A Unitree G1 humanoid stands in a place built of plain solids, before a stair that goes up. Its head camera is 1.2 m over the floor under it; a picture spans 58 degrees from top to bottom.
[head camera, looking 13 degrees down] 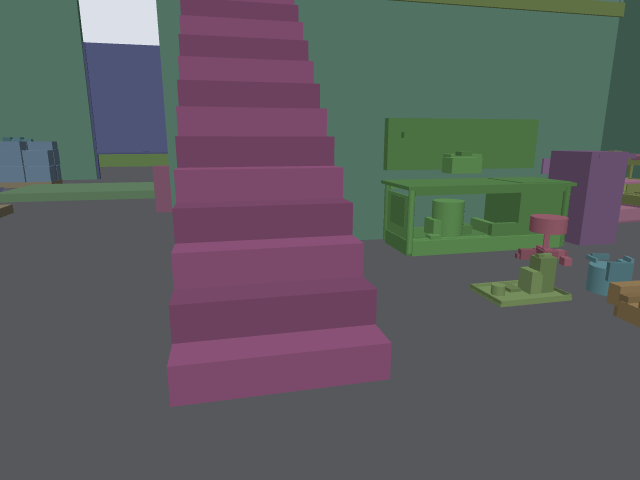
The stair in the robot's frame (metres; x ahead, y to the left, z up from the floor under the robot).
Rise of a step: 0.20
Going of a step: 0.23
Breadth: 1.08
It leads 13 degrees to the left of straight ahead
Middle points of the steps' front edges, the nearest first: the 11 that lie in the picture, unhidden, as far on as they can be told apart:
1.89 0.16 0.20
2.12 0.22 0.41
2.34 0.27 0.61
2.57 0.32 0.82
2.80 0.37 1.02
3.03 0.42 1.23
3.26 0.47 1.43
3.48 0.53 1.63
3.71 0.58 1.84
3.94 0.63 2.04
4.17 0.68 2.25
